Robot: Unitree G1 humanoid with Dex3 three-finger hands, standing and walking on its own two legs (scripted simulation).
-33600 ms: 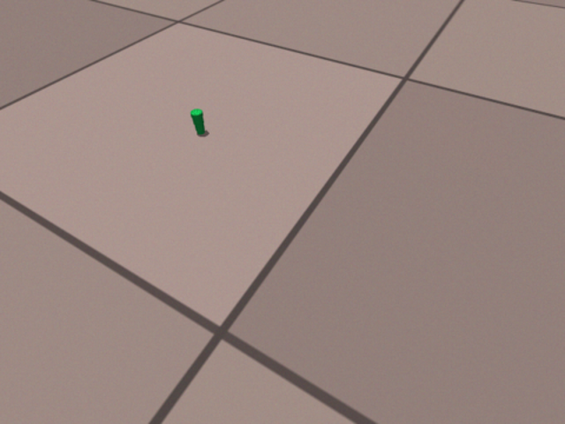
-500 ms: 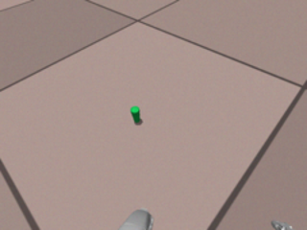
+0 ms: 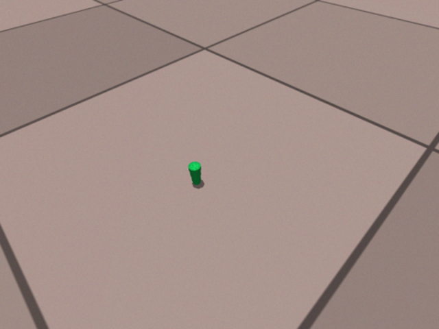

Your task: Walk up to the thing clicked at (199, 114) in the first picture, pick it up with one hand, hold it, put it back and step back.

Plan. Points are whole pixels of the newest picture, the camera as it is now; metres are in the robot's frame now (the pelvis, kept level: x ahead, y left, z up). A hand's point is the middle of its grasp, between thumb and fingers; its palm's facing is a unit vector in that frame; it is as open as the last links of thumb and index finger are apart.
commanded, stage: step back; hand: left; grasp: from the side
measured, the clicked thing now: (195, 174) +1.06 +0.21 -0.69
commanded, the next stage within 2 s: stand in 0.54 s
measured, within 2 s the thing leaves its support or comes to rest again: neither
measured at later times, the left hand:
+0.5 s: hand out of the picture +0.12 +0.29 -0.14, palm faces +0.03 -0.94 -0.35, open 7.4 cm
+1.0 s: hand out of the picture +0.12 +0.27 -0.13, palm faces -0.03 -0.95 -0.32, open 7.4 cm
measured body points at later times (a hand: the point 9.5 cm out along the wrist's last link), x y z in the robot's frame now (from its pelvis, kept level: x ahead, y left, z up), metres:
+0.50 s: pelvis +0.04 +0.02 +0.01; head +0.06 +0.03 +0.46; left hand +0.12 +0.33 -0.12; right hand +0.17 -0.26 -0.11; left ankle +0.07 +0.14 -0.72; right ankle +0.03 -0.11 -0.72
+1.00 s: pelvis +0.04 +0.02 +0.02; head +0.04 +0.03 +0.47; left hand +0.12 +0.32 -0.11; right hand +0.11 -0.28 -0.10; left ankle +0.07 +0.14 -0.72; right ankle +0.03 -0.11 -0.72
